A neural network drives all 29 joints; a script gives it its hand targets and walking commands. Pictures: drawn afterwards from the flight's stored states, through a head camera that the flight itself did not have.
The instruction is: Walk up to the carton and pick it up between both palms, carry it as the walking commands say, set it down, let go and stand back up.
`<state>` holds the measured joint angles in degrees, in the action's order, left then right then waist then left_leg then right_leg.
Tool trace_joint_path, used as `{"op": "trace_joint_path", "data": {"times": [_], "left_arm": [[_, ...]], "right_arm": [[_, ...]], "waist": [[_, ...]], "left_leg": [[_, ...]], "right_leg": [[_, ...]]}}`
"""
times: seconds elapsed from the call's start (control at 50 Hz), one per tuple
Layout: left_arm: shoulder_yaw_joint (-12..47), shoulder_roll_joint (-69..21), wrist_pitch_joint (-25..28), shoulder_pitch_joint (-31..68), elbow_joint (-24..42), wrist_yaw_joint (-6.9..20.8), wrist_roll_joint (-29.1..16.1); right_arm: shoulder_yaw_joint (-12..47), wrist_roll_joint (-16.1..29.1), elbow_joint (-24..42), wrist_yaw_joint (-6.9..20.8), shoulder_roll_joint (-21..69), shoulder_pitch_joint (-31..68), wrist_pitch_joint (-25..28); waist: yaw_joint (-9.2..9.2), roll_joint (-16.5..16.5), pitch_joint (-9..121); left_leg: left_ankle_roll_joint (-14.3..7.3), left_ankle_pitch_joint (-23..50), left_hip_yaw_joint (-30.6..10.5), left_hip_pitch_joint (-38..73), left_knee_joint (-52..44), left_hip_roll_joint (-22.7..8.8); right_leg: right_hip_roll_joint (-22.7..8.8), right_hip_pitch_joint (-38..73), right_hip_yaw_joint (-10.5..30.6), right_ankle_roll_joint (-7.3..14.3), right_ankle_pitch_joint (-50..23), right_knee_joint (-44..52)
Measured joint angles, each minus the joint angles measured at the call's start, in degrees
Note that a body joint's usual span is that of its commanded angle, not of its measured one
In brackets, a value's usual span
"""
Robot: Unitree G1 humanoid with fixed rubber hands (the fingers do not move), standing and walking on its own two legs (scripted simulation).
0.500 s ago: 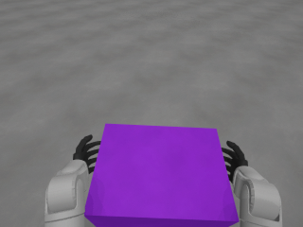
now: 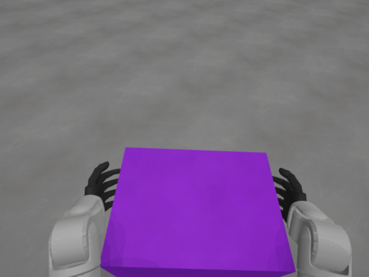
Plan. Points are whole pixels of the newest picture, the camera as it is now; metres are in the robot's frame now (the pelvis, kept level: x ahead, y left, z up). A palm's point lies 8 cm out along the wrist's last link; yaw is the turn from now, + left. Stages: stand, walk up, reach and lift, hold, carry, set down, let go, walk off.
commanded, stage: carry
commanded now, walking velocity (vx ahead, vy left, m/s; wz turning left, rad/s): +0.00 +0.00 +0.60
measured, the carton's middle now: (192, 220) +0.26 +0.00 +0.00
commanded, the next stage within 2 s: none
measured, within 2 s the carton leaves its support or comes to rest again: neither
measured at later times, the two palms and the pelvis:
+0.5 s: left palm (81, 206) +0.24 +0.20 +0.10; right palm (286, 203) +0.25 -0.18 +0.09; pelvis -0.01 +0.00 +0.01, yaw +3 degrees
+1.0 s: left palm (96, 197) +0.26 +0.18 +0.10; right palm (294, 196) +0.27 -0.20 +0.09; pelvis +0.00 -0.02 +0.01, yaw +2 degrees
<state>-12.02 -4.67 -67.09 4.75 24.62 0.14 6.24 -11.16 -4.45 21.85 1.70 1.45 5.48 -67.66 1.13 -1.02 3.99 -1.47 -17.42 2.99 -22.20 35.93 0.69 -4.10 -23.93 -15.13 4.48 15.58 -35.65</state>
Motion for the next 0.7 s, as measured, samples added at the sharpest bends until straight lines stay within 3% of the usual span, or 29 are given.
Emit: {"op": "trace_joint_path", "data": {"times": [0.08, 0.18, 0.24, 0.36, 0.44, 0.7], "left_arm": [[-0.53, 0.48, -0.2, -0.39, 1.19, 0.03, -0.77], [-0.81, 0.38, 0.05, 0.02, 1.05, 0.13, -1.31], [-0.49, -0.32, 0.21, 0.4, 0.91, 0.13, -0.85], [-0.45, 0.11, -0.32, 0.01, 1.04, 0.0, -0.5], [-0.48, 0.36, -0.32, 0.44, -0.56, 0.05, -0.6], [-0.42, 0.38, 0.65, 2.53, -4.7, 0.15, 0.72]], "right_arm": [[0.09, -0.25, 0.91, -0.08, 0.89, 0.06, -0.2], [-0.03, -0.88, 1.99, 0.02, 1.23, -0.22, -0.32], [-0.44, -0.78, 2.49, 0.24, 0.72, -0.39, -0.39], [-0.57, -1.03, 1.11, 0.07, 1.63, -0.05, -0.32], [-0.35, -1.55, 0.36, -0.04, 1.57, -0.21, -0.46], [-0.21, -1.61, -3.86, -0.19, 0.25, 1.81, 0.34]], "waist": [[-1.06, 0.28, -0.92], [-2.36, 1.3, -1.05], [-1.67, 0.83, -0.92], [-1.27, -0.15, -0.64], [-1.39, 0.46, 0.47], [-0.46, 0.42, 1.47]], "left_leg": [[-0.29, 0.0, -0.81, -1.17, 1.12, 0.7], [-0.04, 0.13, -1.39, -1.94, 1.67, 0.13], [0.25, 0.69, 0.26, -2.02, 1.72, -1.49], [-0.08, 1.89, 1.43, 0.58, -1.74, -0.93], [0.14, 2.89, 1.59, 1.95, -3.97, -1.14], [0.86, 3.82, 1.82, 3.57, -6.34, -1.65]], "right_leg": [[-1.0, -0.94, -0.67, -1.07, 0.79, -1.76], [-0.58, -0.52, -1.72, 0.3, 0.0, -0.55], [-1.1, -0.13, -2.94, 0.29, 0.03, -0.45], [-1.25, 1.28, -1.63, -1.52, -0.75, 1.23], [-0.44, 2.75, -1.35, -0.45, -2.3, 4.03], [0.38, 4.11, -1.21, 0.0, -2.96, 6.18]]}}
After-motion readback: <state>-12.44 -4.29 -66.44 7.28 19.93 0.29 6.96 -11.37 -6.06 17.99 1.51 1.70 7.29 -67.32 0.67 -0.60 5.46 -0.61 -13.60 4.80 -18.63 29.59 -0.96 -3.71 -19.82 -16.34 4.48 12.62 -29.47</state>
